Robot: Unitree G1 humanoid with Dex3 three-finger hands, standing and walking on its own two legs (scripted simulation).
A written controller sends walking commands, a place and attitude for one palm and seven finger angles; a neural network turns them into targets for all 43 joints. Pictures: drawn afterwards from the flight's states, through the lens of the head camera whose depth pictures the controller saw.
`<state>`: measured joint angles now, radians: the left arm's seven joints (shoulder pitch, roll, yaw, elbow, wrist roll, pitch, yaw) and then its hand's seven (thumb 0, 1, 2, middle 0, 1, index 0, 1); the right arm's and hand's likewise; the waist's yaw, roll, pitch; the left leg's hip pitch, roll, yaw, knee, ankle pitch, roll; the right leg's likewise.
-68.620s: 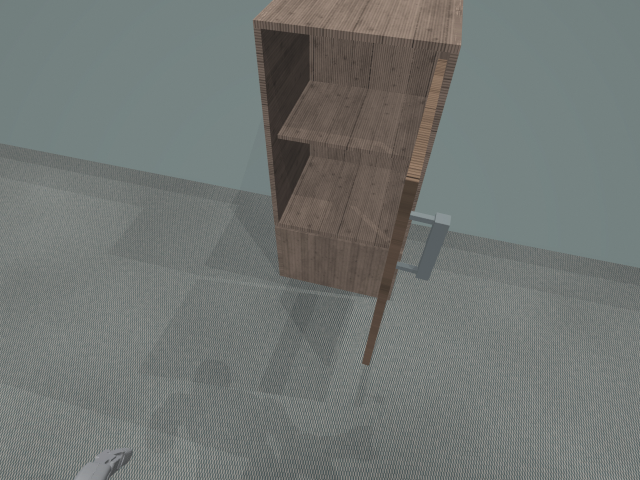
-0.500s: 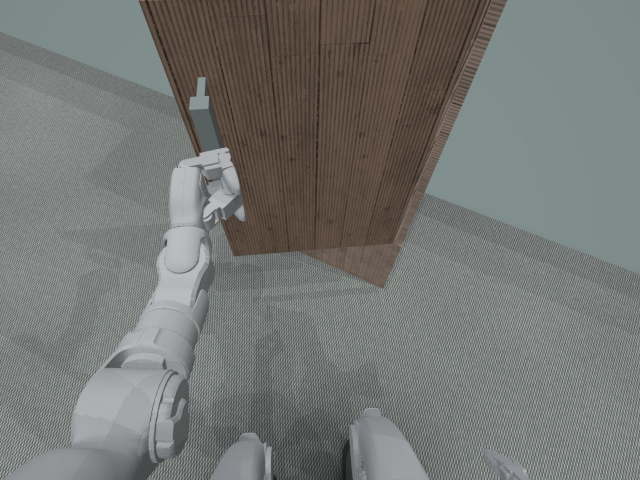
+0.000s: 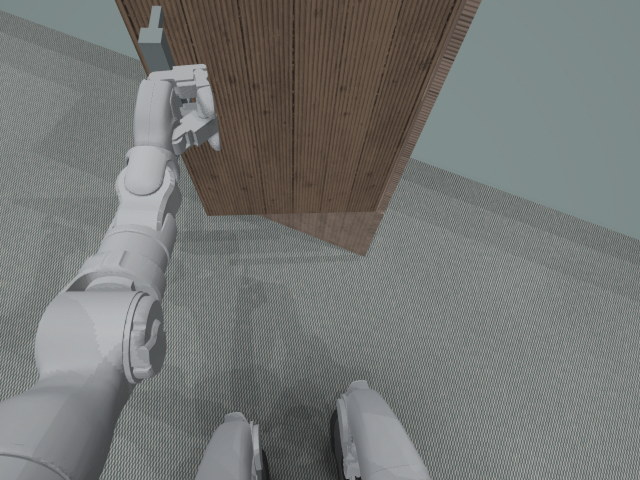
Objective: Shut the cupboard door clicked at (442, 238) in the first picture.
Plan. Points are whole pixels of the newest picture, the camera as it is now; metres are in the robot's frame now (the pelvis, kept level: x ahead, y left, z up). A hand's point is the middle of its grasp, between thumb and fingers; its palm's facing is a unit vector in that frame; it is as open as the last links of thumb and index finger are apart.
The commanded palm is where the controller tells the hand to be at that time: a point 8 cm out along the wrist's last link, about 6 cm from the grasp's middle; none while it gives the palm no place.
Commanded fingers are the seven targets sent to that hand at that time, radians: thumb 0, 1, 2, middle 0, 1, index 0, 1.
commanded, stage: push the door shut along its arc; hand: left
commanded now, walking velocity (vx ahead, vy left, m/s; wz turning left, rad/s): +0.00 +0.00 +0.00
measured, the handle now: (172, 76) +0.61 +0.11 +0.07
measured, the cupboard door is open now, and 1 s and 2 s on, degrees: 25 17 17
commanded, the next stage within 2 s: pull the fist back off the door in 0.66 s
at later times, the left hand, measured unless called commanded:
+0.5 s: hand (240, 78) +0.59 +0.02 +0.08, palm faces -0.28 -0.96 -0.03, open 3.1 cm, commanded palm +0.59 +0.08 +0.07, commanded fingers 0.00 0.90 0.90 -1.30 -1.50 -1.30 -1.50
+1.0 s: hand (243, 72) +0.62 +0.02 +0.06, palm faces +0.08 -1.00 -0.04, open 3.0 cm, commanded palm +0.57 +0.06 +0.07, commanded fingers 0.00 0.90 0.90 -1.30 -1.50 -1.30 -1.50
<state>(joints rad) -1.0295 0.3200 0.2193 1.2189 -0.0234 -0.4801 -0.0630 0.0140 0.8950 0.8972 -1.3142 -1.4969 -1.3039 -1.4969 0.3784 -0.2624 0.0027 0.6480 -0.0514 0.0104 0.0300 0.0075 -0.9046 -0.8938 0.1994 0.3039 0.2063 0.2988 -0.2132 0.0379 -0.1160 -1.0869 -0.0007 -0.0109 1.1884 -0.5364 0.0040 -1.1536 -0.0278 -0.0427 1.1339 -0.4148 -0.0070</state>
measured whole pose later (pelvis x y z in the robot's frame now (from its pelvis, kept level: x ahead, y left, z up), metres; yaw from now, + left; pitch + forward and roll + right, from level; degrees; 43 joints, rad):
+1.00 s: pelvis +0.00 +0.00 -0.02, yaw -3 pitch +33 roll -2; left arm -1.29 0.38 0.40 1.30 0.17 -0.35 0.27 0.01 0.88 0.90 -1.30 -1.50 -1.29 -1.50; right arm 0.47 -0.23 0.03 0.61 -0.13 -0.04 0.12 0.00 -0.91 -0.89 0.20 0.30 0.21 0.30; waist -0.31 0.08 -0.14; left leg -1.28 0.04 0.00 1.28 -0.57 0.00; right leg -1.35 0.01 -0.03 1.19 -0.41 -0.01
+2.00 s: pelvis +0.01 -0.01 +0.04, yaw -2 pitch +18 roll +1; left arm -0.64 0.16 0.21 0.88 -0.02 -0.48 0.15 0.01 0.89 0.90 -1.30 -1.50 -1.29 -1.50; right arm 0.38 -0.24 -0.02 0.61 -0.04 0.03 0.05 0.01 -0.91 -0.89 0.20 0.30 0.20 0.30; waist -0.12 0.04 -0.13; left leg -0.82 0.02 0.04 0.99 -0.49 -0.01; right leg -0.92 0.00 0.00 0.97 -0.37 -0.02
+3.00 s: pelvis +0.05 +0.01 +0.10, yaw +0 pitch -3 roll -1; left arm 0.46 0.36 0.37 -0.38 -0.05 -0.08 0.11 0.01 0.89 0.90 -0.39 -0.49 -0.38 -0.49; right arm 0.22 -0.22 0.02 0.62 0.00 -0.09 -0.06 0.02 -0.90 -0.89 0.20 0.30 0.21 0.30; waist 0.07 0.08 -0.01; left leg -0.06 -0.01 0.00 0.42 -0.31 0.02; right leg -0.14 -0.02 -0.04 0.40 -0.21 0.02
